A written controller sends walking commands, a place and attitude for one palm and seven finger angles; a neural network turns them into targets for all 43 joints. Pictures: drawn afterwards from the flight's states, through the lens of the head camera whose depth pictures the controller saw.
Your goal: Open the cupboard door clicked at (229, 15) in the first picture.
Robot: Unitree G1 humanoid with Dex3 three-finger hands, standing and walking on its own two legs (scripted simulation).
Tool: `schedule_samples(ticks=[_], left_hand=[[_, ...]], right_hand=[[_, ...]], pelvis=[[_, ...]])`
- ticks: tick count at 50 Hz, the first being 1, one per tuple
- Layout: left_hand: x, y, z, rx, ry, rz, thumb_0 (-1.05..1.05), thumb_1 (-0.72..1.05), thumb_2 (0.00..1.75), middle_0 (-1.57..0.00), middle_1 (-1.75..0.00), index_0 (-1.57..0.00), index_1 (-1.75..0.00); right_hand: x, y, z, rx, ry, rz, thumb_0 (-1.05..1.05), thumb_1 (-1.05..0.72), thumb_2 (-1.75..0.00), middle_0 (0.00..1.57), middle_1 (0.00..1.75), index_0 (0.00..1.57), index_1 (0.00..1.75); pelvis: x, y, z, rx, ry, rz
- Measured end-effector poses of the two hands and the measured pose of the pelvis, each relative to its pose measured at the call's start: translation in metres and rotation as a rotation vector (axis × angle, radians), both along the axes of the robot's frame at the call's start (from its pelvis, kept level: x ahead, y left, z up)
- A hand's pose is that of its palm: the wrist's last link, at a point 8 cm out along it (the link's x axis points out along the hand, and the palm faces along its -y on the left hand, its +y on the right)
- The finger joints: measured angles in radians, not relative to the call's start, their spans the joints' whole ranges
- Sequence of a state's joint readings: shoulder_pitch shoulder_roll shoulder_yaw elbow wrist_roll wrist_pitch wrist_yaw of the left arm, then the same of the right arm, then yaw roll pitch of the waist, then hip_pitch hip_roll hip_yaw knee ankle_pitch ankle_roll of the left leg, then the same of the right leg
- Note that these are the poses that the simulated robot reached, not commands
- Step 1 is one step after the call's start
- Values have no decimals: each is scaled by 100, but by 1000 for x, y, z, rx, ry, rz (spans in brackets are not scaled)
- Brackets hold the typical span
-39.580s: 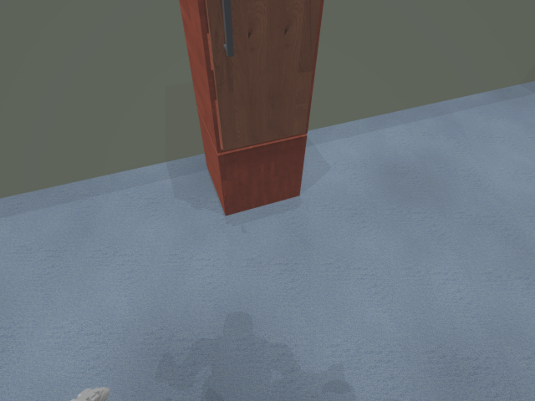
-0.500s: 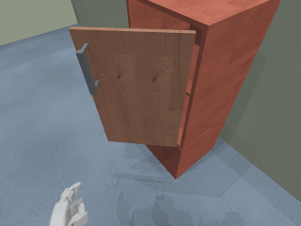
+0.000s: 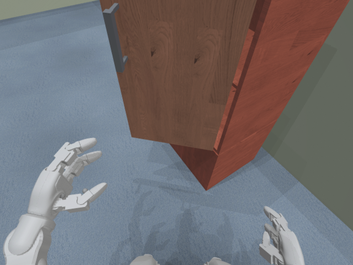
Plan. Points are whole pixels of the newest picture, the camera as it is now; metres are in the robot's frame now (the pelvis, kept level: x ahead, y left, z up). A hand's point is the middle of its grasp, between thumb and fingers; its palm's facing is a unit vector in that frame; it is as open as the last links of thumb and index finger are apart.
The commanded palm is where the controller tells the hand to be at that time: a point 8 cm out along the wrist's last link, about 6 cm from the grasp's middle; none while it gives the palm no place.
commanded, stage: raise the hand with hooked fingers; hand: left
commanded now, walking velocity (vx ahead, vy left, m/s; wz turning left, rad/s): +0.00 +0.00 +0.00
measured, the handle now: (117, 39) +0.60 +0.22 +0.18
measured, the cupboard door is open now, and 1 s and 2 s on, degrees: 46 46 46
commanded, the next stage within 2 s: move the hooked fingers beside the handle in 1.46 s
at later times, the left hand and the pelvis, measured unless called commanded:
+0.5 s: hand (57, 149) +0.29 +0.26 +0.13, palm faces -0.04 -1.00 -0.08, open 12.8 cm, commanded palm +0.26 +0.31 +0.14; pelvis +0.02 +0.03 +0.03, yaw -2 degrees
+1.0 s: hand (34, 101) +0.34 +0.29 +0.20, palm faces +0.00 -1.00 -0.07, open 14.0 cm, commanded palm +0.30 +0.33 +0.20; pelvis +0.03 +0.01 +0.05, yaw -1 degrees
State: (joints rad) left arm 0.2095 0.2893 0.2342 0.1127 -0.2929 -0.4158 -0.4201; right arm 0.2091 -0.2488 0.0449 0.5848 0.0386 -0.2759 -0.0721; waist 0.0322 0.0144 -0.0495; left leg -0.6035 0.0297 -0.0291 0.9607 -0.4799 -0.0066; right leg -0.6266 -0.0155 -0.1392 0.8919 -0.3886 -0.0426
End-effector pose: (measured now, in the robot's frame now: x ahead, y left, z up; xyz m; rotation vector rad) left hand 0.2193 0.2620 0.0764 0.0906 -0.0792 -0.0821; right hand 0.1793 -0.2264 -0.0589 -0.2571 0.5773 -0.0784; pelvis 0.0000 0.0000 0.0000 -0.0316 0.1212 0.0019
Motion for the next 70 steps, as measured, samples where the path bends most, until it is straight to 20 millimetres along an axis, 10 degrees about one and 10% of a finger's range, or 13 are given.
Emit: schedule_samples(ticks=[11, 33, 47, 70], left_hand=[[33, 37, 20, -39, 124, 58, 0, 10, 55, -26, -82, -26, -82], [65, 73, 88, -27, 28, 80, -1, -41, 34, -29, -114, -30, -114], [88, 83, 129, -20, -5, 93, -1, -50, 30, -30, -120, -30, -120], [93, 60, 123, -30, 32, 82, -2, -50, 30, -30, -120, -30, -120]], right_hand=[[-58, 10, -3, 37, 118, -108, 2, -90, -90, 21, 30, 21, 30], [25, 29, 43, 18, -67, -6, 1, -90, -90, 20, 30, 21, 30], [11, 15, 32, 25, 34, -26, 1, -90, -90, 21, 30, 21, 30], [6, -14, 36, 17, 18, -74, 2, -90, -90, 20, 30, 20, 30]], pelvis=[[12, 19, 18, 14, -2, -49], [30, 28, 37, 4, -91, -23], [35, 15, 46, 11, -110, -20], [32, 1, 47, 23, -110, -37]])
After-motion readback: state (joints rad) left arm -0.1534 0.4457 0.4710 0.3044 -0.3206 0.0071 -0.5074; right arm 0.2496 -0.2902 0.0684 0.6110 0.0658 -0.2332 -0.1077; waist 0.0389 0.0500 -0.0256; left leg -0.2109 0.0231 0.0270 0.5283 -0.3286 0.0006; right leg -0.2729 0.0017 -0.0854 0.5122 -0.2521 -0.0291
